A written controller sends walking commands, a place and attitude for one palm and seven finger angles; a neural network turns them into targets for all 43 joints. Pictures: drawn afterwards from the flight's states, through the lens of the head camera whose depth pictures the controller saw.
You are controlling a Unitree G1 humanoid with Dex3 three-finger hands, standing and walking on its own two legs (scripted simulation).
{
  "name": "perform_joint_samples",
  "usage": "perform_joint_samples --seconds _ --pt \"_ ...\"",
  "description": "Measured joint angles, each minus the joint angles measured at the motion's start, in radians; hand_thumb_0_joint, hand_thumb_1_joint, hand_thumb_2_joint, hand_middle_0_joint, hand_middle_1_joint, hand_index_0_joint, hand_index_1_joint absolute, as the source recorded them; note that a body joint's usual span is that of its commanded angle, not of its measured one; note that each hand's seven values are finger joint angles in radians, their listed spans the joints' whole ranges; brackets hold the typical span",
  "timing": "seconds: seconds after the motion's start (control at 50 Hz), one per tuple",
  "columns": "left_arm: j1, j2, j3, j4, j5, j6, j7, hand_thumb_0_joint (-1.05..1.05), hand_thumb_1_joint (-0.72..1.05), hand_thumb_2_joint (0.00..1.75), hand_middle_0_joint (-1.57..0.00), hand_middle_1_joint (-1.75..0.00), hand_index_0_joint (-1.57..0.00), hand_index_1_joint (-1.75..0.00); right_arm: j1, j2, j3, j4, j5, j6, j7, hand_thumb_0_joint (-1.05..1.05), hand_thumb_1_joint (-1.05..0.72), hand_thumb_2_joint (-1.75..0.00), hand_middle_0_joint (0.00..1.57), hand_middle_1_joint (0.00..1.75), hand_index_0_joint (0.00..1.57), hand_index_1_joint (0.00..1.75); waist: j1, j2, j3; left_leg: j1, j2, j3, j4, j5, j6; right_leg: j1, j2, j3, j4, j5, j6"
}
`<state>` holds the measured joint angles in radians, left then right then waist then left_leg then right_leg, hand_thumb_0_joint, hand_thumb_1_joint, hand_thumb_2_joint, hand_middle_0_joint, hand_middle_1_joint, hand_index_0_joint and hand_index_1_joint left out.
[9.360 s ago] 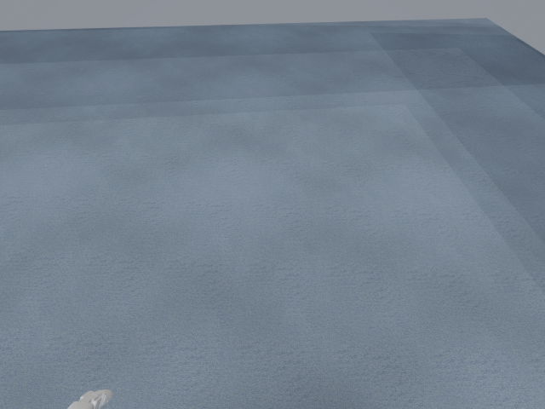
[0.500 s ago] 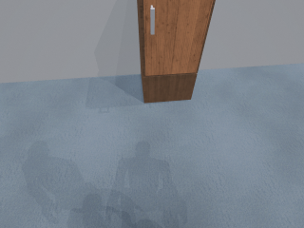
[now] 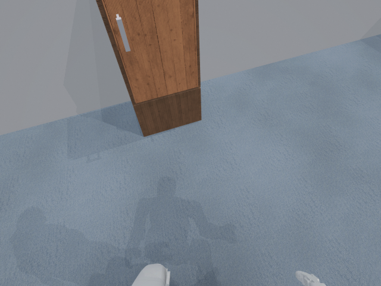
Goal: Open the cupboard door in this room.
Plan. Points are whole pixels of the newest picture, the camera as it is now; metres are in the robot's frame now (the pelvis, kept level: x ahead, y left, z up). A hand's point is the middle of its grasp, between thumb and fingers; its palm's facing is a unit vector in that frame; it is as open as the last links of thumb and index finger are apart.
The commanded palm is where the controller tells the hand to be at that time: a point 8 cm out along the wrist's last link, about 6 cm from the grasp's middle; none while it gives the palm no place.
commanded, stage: walk to a spot facing it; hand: left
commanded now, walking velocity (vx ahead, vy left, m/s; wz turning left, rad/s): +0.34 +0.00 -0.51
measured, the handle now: (122, 33) +1.04 +0.41 -0.02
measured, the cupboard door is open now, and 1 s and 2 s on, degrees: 0 0 0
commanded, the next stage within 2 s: none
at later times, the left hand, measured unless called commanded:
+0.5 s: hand (92, 240) +0.23 +0.32 -0.19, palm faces -0.21 -0.96 -0.20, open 7.4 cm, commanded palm none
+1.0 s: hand (172, 157) +0.52 +0.13 -0.19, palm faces -0.62 -0.78 -0.13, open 7.4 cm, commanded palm none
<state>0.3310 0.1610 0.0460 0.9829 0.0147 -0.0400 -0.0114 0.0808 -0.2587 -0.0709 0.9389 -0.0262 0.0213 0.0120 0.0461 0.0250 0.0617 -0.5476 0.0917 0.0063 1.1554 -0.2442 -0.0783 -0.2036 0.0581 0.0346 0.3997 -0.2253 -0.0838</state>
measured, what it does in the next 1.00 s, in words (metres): walks ahead, turning right: left foot, then right foot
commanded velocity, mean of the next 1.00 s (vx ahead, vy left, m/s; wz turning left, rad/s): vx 0.14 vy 0.00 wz -0.58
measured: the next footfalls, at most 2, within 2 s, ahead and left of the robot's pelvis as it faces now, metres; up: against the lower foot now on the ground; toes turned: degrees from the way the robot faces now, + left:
left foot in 0.36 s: +0.24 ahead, +0.17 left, +0.00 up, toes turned -7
right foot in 1.00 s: +0.32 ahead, -0.03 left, +0.00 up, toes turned -42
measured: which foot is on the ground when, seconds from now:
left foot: up 0.00-0.34, down 0.36-1.00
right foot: down 0.00-0.36, up 0.38-0.98, down 1.00-1.00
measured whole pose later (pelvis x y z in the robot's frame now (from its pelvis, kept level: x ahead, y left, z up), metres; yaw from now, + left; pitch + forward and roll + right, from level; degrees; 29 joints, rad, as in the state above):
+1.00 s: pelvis +0.31 +0.08 -0.03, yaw -34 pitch +1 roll -1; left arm 0.05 0.16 0.05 0.89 0.03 0.03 -0.03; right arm 0.44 -0.13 -0.03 1.05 -0.01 -0.01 -0.01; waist -0.07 -0.01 0.11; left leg -0.07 0.11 0.45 0.70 -0.52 0.02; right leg -0.38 0.00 -0.16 0.67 -0.28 -0.03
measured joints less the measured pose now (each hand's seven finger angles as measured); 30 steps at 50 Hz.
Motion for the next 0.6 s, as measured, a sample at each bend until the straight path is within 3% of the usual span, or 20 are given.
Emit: perform_joint_samples --seconds 0.1,0.22,0.32,0.36,0.4,0.46,0.52,0.6 --pt "0.059 -0.018 -0.009 0.015 0.005 -0.008 0.001 0.01 0.91 0.90 -0.20 -0.30 -0.20 -0.30 -0.010 -0.007 0.003 -0.007 0.002 0.004 -0.001 0.01 -0.91 -0.90 0.20 0.30 0.19 0.29 0.012 0.008 -0.014 -0.025 0.006 -0.020 -0.054 0.017 -0.015 0.059 0.018 0.046 -0.040 -0.013 0.007" --pt "0.100 -0.016 -0.011 0.034 0.011 -0.008 0.004 0.01 0.91 0.90 -0.21 -0.30 -0.20 -0.30 -0.015 0.013 0.015 -0.018 0.008 0.004 0.007 0.01 -0.91 -0.90 0.20 0.30 0.19 0.29 0.027 0.001 -0.012 -0.022 -0.002 -0.003 -0.201 -0.001 -0.014 0.120 0.021 0.102 -0.064 -0.052 0.030" --pt "0.106 0.010 -0.001 0.048 0.014 0.004 0.010 0.01 0.91 0.90 -0.21 -0.30 -0.20 -0.30 -0.023 0.044 0.031 -0.035 0.019 -0.018 0.011 0.01 -0.91 -0.90 0.20 0.30 0.20 0.29 0.040 -0.028 -0.001 0.063 -0.035 0.019 -0.442 -0.039 0.010 0.150 0.004 0.161 -0.023 -0.130 0.071" --pt "0.108 0.027 0.009 0.055 0.007 0.011 0.009 0.01 0.91 0.90 -0.21 -0.30 -0.20 -0.30 -0.018 0.055 0.041 -0.047 0.019 -0.046 0.006 0.01 -0.91 -0.90 0.20 0.30 0.20 0.29 0.033 -0.042 -0.001 0.136 -0.048 0.032 -0.568 0.005 0.035 0.125 0.002 0.182 0.087 -0.202 0.084" --pt "0.071 0.048 0.023 0.069 -0.002 0.028 0.005 0.01 0.91 0.90 -0.21 -0.30 -0.20 -0.30 -0.013 0.070 0.050 -0.050 0.012 -0.070 -0.001 0.01 -0.91 -0.90 0.20 0.30 0.20 0.29 0.026 -0.063 0.018 0.149 -0.052 0.075 -0.513 -0.025 0.092 0.019 -0.005 0.143 0.384 -0.282 0.080" --pt "0.015 0.080 0.040 0.063 0.005 0.040 -0.003 0.01 0.91 0.90 -0.20 -0.30 -0.20 -0.30 0.036 0.085 0.059 -0.043 0.007 -0.077 -0.007 0.01 -0.91 -0.90 0.20 0.30 0.20 0.29 0.007 -0.063 0.021 0.228 -0.036 0.130 -0.544 -0.055 0.129 -0.145 -0.031 0.039 0.725 -0.233 0.084" --pt "-0.052 0.114 0.055 0.023 0.013 0.046 -0.014 0.01 0.91 0.90 -0.20 -0.30 -0.20 -0.30 0.111 0.094 0.060 -0.009 0.008 -0.084 -0.018 0.01 -0.91 -0.90 0.20 0.30 0.20 0.29 -0.012 -0.062 0.019 0.312 -0.034 0.166 -0.634 -0.045 0.133 -0.268 -0.072 -0.029 0.839 -0.130 0.098" --pt "-0.129 0.135 0.067 -0.036 0.014 0.056 -0.011 0.01 0.92 0.90 -0.20 -0.29 -0.19 -0.30 0.205 0.090 0.054 0.050 0.015 -0.079 -0.034 0.01 -0.91 -0.90 0.20 0.30 0.20 0.29 -0.030 -0.058 0.011 0.388 -0.037 0.217 -0.707 -0.050 0.142 -0.384 -0.093 -0.042 0.877 -0.034 0.115"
